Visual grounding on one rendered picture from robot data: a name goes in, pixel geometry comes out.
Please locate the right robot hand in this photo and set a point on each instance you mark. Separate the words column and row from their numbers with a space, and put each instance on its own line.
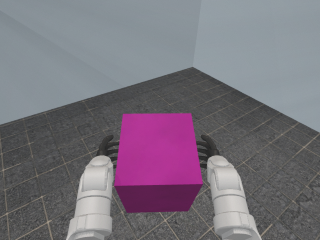
column 211, row 149

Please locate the left robot hand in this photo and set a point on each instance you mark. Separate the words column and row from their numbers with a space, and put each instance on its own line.
column 104, row 146

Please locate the robot right forearm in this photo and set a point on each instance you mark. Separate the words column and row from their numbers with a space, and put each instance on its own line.
column 232, row 219

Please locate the robot left forearm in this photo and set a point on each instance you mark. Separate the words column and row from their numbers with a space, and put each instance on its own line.
column 92, row 219

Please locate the carton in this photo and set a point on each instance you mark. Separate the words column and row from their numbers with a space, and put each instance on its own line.
column 158, row 168

